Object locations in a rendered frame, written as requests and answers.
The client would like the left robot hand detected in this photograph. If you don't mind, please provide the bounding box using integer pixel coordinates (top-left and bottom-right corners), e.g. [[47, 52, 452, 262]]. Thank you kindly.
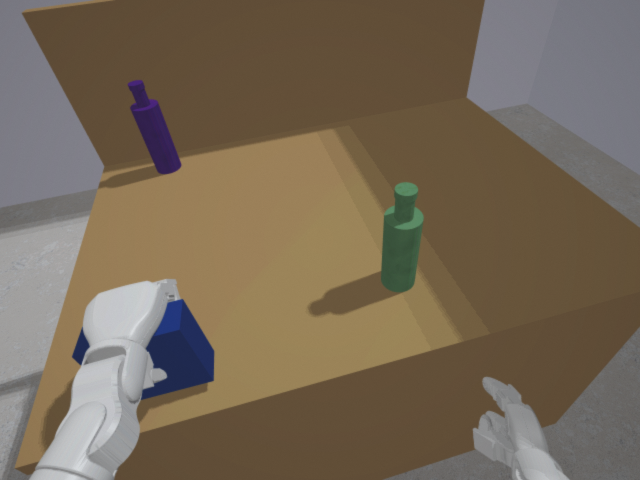
[[83, 279, 181, 389]]

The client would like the right robot hand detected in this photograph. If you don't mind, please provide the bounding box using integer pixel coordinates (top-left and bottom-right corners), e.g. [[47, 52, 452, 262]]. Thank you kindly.
[[473, 377, 549, 468]]

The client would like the table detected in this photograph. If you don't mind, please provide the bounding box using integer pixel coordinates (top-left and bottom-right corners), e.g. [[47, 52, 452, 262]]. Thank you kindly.
[[14, 0, 640, 480]]

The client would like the robot right forearm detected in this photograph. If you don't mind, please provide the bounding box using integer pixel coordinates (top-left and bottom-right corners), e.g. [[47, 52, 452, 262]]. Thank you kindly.
[[511, 448, 569, 480]]

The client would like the robot left forearm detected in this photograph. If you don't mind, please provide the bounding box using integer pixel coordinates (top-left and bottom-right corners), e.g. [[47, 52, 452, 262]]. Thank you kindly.
[[29, 339, 148, 480]]

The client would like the sponge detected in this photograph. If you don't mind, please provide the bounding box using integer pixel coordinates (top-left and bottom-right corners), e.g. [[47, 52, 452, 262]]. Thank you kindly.
[[72, 299, 214, 400]]

